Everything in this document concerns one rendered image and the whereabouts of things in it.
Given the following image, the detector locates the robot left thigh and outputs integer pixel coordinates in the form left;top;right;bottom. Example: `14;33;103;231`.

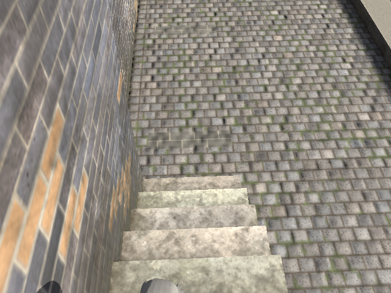
141;278;185;293

